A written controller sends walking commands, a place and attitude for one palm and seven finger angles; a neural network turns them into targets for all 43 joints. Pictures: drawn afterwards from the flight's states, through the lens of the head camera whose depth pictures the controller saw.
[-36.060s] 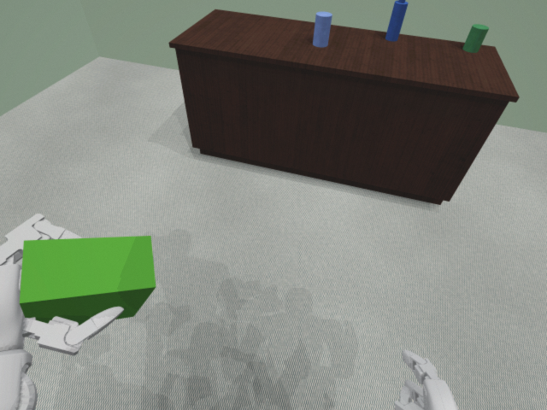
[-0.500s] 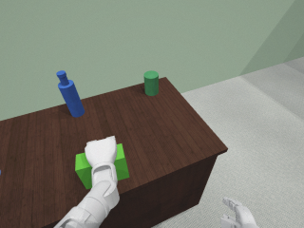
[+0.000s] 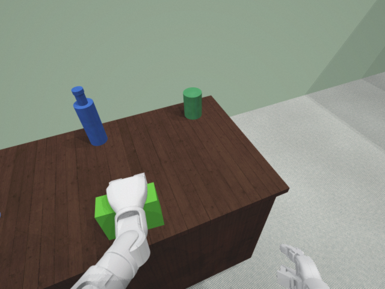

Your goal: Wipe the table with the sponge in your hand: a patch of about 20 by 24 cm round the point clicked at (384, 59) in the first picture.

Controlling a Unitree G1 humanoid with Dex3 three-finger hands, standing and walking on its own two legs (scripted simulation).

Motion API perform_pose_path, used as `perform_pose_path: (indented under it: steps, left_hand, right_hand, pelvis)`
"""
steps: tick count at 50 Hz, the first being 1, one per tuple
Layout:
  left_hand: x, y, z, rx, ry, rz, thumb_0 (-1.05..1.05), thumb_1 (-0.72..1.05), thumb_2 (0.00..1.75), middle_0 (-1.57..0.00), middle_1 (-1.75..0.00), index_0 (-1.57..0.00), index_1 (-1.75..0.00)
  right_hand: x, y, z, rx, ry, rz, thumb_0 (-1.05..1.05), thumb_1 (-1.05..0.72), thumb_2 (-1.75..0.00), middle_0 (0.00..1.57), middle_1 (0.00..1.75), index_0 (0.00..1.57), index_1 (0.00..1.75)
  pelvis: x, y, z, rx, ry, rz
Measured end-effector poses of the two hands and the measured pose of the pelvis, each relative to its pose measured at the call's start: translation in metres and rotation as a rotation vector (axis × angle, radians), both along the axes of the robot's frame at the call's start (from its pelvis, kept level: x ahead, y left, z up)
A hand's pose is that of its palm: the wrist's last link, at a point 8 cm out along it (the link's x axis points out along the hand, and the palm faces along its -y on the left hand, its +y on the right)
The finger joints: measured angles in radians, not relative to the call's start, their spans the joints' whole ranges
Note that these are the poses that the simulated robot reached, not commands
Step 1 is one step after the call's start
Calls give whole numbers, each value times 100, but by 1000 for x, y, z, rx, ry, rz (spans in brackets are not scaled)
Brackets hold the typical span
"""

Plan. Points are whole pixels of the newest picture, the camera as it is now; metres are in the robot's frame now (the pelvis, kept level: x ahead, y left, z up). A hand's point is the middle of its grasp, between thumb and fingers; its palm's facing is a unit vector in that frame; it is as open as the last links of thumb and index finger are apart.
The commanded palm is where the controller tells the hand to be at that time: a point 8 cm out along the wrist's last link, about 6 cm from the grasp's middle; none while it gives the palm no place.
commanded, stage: wipe back along the third lane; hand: left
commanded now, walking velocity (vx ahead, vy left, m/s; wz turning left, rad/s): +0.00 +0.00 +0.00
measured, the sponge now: (133, 215) +0.30 +0.19 -0.05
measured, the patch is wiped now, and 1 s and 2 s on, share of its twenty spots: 1.00 1.00 1.00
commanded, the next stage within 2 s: slide back across to the middle lane in 0.38 s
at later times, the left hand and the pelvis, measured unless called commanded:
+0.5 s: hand (133, 205) +0.31 +0.19 -0.02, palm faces -0.05 -0.06 -1.00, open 9.8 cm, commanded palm +0.26 +0.17 +0.02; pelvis -0.01 +0.01 +0.00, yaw +0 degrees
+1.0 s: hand (118, 216) +0.27 +0.21 -0.01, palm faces -0.07 -0.12 -0.99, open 9.8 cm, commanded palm +0.23 +0.22 +0.04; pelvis +0.00 +0.00 +0.01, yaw -1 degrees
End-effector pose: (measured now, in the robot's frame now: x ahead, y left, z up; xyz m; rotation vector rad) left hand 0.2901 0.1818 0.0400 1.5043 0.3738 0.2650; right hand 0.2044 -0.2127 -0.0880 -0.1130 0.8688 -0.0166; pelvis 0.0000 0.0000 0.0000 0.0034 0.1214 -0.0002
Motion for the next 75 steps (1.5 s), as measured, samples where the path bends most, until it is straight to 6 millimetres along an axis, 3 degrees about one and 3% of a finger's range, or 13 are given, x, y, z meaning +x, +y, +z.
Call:
perform_pose_path:
  steps: [13,30,40,54,75]
  left_hand:
    - [0,1,0,-7,3,-4,-1,-46,107,-73,-141,-74,-141]
    - [-3,2,1,-13,-17,-6,-1,-47,107,-73,-141,-74,-141]
    - [-20,14,12,-50,-33,36,0,-47,107,-73,-141,-74,-141]
    - [-37,30,6,-75,5,31,0,-47,107,-74,-141,-75,-140]
    - [-56,53,5,-46,21,62,-1,-47,107,-74,-140,-75,-140]
  right_hand:
    - [-13,2,1,-12,1,-20,1,-91,-90,20,30,20,30]
    - [-16,12,0,7,-4,-9,1,-91,-90,20,30,20,30]
    - [-1,4,14,7,-50,-18,1,-91,-90,20,30,20,30]
    - [25,4,30,-13,-137,10,1,-91,-90,20,30,20,30]
    - [-2,-6,17,-36,-97,-29,1,-91,-90,20,30,20,30]
  pelvis:
    - [-7,7,-1,-2,-5,-5]
    - [-10,8,-2,-2,-3,-7]
    - [-2,6,3,0,-43,-17]
    - [2,3,6,1,-62,-17]
    - [-5,4,5,-1,-67,-14]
